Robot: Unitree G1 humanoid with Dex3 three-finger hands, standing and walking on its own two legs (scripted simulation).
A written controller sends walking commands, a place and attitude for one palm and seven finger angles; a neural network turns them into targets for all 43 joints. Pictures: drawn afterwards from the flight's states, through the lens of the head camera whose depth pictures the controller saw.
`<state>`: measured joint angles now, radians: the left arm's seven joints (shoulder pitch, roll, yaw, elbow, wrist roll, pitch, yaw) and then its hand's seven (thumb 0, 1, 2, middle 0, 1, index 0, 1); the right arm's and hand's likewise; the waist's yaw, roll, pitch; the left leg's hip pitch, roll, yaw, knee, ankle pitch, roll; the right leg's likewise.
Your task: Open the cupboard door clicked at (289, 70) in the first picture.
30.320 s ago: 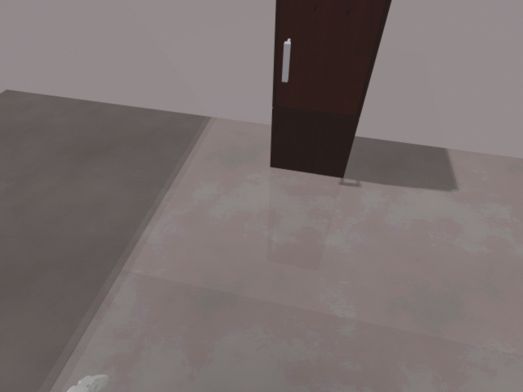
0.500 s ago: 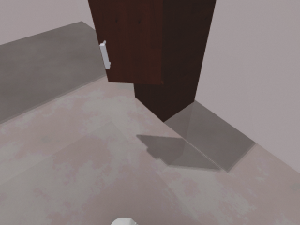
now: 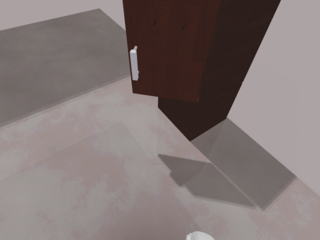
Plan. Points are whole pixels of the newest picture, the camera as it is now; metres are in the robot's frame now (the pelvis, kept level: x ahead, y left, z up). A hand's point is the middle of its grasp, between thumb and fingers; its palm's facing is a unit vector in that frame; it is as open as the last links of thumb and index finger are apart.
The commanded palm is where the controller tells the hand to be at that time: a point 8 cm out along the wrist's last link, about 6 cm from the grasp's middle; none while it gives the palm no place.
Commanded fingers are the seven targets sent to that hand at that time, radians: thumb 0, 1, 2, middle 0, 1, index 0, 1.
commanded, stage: take the last steps up to it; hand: left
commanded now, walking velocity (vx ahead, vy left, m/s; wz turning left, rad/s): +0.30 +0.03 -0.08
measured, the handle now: (135, 63) +0.89 +0.21 -0.11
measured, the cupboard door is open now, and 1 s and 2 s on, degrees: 45 45 45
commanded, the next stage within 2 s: come to a stop and stand still in 0.68 s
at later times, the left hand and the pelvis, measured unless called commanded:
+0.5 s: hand (106, 217) +0.19 +0.17 -0.15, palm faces +0.06 -0.97 -0.23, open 7.1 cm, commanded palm none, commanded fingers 0.00 0.90 0.90 -0.20 -0.30 -0.20 -0.30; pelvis +0.18 -0.02 +0.02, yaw +0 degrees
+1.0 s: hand (106, 159) +0.39 +0.23 -0.17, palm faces +0.02 -0.98 -0.21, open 7.3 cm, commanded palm none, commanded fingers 0.00 0.90 0.90 -0.20 -0.30 -0.20 -0.30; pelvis +0.32 +0.04 +0.00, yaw -2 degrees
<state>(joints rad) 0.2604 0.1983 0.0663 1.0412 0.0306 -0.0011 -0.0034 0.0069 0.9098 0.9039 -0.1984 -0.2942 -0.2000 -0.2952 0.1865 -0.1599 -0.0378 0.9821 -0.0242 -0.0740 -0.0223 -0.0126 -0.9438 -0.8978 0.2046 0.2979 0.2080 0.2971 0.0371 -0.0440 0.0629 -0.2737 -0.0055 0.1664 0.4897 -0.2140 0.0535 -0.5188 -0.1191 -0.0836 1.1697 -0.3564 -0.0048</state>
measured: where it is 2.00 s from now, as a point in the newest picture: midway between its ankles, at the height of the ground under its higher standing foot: (156, 220)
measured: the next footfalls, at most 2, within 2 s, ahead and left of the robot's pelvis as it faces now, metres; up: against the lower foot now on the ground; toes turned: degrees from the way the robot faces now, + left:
right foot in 0.24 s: +0.18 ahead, -0.11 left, +0.00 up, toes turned -9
left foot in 0.68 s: +0.39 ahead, +0.14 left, +0.00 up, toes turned +6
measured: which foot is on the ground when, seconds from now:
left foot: down 0.00-0.24, up 0.26-0.66, down 0.68-1.00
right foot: up 0.00-0.22, down 0.24-0.68, up 0.70-1.00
